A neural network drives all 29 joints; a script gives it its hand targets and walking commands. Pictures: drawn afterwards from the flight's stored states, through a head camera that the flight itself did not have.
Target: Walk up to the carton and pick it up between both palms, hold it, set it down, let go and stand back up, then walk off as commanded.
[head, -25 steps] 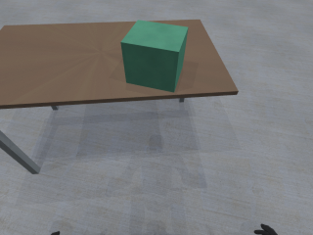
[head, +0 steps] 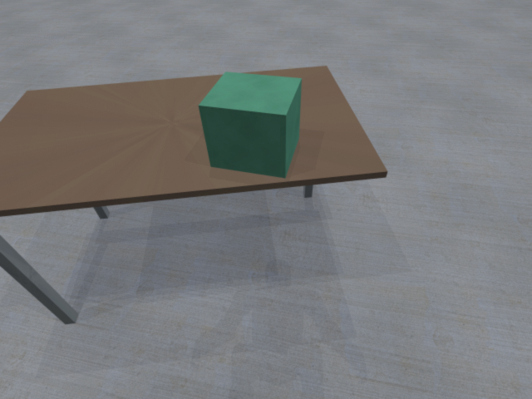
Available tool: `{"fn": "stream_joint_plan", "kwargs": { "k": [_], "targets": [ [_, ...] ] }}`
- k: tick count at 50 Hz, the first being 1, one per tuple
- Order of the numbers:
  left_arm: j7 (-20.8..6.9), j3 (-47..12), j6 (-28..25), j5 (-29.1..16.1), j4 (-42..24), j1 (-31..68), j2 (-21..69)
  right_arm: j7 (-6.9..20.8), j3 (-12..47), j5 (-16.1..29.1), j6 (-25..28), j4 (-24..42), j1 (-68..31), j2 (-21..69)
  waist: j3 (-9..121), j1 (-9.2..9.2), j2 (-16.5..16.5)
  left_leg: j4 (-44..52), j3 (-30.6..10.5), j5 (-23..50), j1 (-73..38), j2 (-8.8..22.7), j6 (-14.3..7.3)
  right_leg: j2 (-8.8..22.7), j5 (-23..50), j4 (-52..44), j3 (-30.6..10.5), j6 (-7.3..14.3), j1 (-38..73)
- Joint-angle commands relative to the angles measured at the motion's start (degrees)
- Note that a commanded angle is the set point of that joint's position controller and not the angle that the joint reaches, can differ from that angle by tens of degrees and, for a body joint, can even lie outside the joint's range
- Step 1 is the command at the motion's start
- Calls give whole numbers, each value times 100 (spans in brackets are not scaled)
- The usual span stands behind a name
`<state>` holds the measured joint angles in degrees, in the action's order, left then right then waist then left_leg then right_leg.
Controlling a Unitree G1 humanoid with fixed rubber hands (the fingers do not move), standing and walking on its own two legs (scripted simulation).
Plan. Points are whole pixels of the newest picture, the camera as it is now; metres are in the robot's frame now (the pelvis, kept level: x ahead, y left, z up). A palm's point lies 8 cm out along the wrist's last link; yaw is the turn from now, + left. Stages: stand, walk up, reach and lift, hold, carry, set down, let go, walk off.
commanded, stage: stand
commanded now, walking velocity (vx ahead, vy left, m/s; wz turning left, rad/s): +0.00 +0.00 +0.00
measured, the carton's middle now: (254, 123) +0.80 +0.03 +0.00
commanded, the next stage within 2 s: none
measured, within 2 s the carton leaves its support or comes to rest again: neither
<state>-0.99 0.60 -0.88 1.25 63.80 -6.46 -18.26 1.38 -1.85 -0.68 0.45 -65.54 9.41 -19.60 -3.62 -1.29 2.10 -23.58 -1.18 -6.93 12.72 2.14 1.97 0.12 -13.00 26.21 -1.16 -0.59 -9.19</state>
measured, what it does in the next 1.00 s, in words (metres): stands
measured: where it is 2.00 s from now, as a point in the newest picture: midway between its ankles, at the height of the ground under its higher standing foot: outside the picture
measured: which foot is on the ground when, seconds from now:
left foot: down 0.00-1.00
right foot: down 0.00-1.00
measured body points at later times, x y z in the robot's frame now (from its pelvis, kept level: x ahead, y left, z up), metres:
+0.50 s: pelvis +0.03 +0.00 +0.00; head +0.06 +0.00 +0.45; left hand +0.12 +0.29 -0.13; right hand +0.12 -0.28 -0.13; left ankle +0.07 +0.14 -0.74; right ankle +0.02 -0.13 -0.74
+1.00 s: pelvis +0.05 +0.01 +0.01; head +0.06 +0.01 +0.46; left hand +0.13 +0.30 -0.13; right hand +0.13 -0.29 -0.13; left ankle +0.07 +0.15 -0.74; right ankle +0.02 -0.13 -0.74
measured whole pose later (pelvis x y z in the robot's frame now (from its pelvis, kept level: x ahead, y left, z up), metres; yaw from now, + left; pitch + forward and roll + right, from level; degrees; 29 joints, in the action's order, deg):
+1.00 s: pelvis +0.05 +0.01 +0.01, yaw +0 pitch -4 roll +0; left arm -0.1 0.9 -0.4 0.7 64.8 -5.1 -18.5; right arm -0.4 -1.2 -0.4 0.2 -64.8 4.4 -19.1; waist -4.5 0.0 0.4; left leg -21.5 -0.3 -10.0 7.9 1.6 1.4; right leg 1.2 -13.8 20.0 -1.5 -1.7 -2.7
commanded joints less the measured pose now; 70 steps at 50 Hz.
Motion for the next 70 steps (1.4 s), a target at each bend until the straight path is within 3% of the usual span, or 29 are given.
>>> {"fn": "stream_joint_plan", "kwargs": {
  "k": [1,2,4,5,6,10,11,12,18,23,24,31,32,36,42,45,46,47,51,54,57,60,61,63,64,65,66,69,70],
  "targets": [
    [98,318,-73,-35,-390,303,-1461,-98,-223,18,172,341,-461,-1334,142,196,-366,776,-551,-1211,39,482,-301,567,-668,-902,-558,215,-207],
    [73,304,-97,-51,-413,323,-1391,-96,-157,-3,204,430,-603,-1237,162,225,-559,754,-632,-1312,7,538,-323,551,-633,-889,-543,186,-410],
    [43,209,-89,-16,-341,202,-1139,-134,-272,-19,166,290,-387,-1557,109,79,-44,678,-598,-1654,-41,493,-295,572,-1028,-1048,-686,260,-580],
    [54,252,-82,-26,-265,154,-1373,-105,-210,28,142,268,-445,-1292,-43,95,-482,718,-641,-1506,45,543,-345,582,-886,-1028,-719,204,-505],
    [102,291,-73,-39,-313,415,-1406,-139,-169,6,109,351,-750,-1329,50,120,-36,633,-544,-1090,-194,549,-369,630,-570,-1112,-763,239,-538],
    [71,359,-111,-39,-278,411,-1566,-115,-175,12,179,300,-493,-1327,375,131,-429,489,-451,-584,-269,477,-274,709,-378,-1063,-728,254,-181],
    [92,308,-124,29,-364,542,-1500,-102,-160,58,149,275,-613,-1094,148,17,-327,551,-362,-484,-250,463,-231,633,-42,-966,-671,213,-348],
    [93,272,-96,-22,-264,261,-1374,-99,-147,19,139,209,-325,-1220,402,48,172,479,-307,-365,-483,401,-266,609,87,-1017,-726,188,-300],
    [123,270,-142,-77,-350,552,-1417,-168,-134,75,109,383,-970,-1260,718,134,-399,465,-317,241,-867,566,-275,607,621,-956,-588,233,-228],
    [166,295,-64,-21,-137,367,-1449,-180,-74,61,150,356,-617,-1077,422,125,281,545,-327,530,-594,546,-207,592,871,-856,-471,104,95],
    [111,291,-94,-104,-104,231,-1350,-216,-112,91,160,321,-684,-1233,633,119,-145,488,-313,557,-921,514,-246,607,1047,-830,-602,165,-75],
    [170,254,-82,-92,-160,182,-1185,-233,-110,38,151,403,-694,-1176,859,72,-129,251,-210,1403,-1034,566,-288,617,1791,-805,-433,45,353],
    [180,286,-58,-70,-65,183,-1359,-248,-181,18,207,439,-803,-1336,952,94,-402,166,-277,1482,-996,596,-326,673,1935,-785,-305,73,438],
    [148,241,-114,-54,-121,245,-1195,-198,-140,5,139,369,-699,-1194,603,87,-120,333,-332,1690,-848,607,-305,680,2009,-714,-273,109,365],
    [189,261,-48,-86,-257,358,-1329,-243,-146,56,106,395,-753,-1250,849,97,33,383,-212,1323,-960,564,-289,698,1587,-836,-256,58,547],
    [197,255,-71,-19,-277,559,-1329,-235,-192,8,92,428,-634,-1261,555,24,-565,452,-249,1482,-951,563,-296,646,1549,-885,-205,96,289],
    [135,215,-37,-52,-298,369,-1007,-262,-205,2,147,565,-998,-1313,645,177,-226,293,-269,1586,-901,550,-317,633,1550,-983,-179,19,419],
    [144,203,-78,-64,-190,285,-1190,-241,-157,-25,120,496,-945,-1257,540,252,-313,448,-326,1272,-797,620,-336,684,1341,-960,-256,83,472],
    [198,230,-51,-22,-160,113,-1189,-227,-228,82,167,401,-632,-1423,422,83,128,567,-228,937,-783,424,-182,688,1509,-899,-325,165,400],
    [176,323,-9,-23,-293,438,-1464,-199,-192,18,102,422,-825,-1274,312,88,-465,501,-269,977,-948,522,-245,599,879,-1095,-152,56,76],
    [157,253,-137,-21,-260,124,-1415,-174,-206,24,122,347,-536,-1344,624,141,38,522,-208,643,-968,462,-260,683,1049,-1034,-292,96,355],
    [157,356,-86,39,-367,480,-1557,-175,-167,-11,139,445,-753,-1256,209,102,-265,600,-179,256,-701,444,-202,641,685,-1208,-358,101,135],
    [135,254,-63,-9,-343,197,-1385,-158,-127,-25,143,387,-568,-1169,207,37,-11,602,-239,99,-610,511,-294,699,440,-1171,-387,125,89],
    [154,235,-75,-32,-262,158,-1239,-185,-226,-18,59,444,-855,-1277,243,187,-268,691,-293,278,-660,539,-346,666,592,-1168,-307,120,118],
    [151,219,-84,-39,-315,93,-1180,-163,-201,38,136,468,-600,-1260,14,139,135,738,-274,-443,-300,376,-278,660,442,-1268,-432,137,212],
    [147,331,-68,30,-333,317,-1454,-127,-190,37,126,403,-535,-1218,75,24,-276,951,-396,-487,-382,447,-222,570,327,-1195,-270,103,126],
    [150,275,-34,-48,-359,222,-1301,-128,-210,5,164,488,-725,-1274,18,242,-343,741,-291,-326,-471,472,-297,651,242,-1138,-382,87,62],
    [158,212,-24,-35,-279,60,-1238,-142,-258,6,121,495,-718,-1405,34,53,-86,815,-286,-671,-596,452,-214,545,99,-1212,-335,83,-198],
    [126,229,2,-9,-311,181,-1121,-176,-294,-23,155,575,-903,-1487,92,170,-89,862,-522,-920,-316,552,-297,537,249,-1125,-270,95,69]
  ]
}}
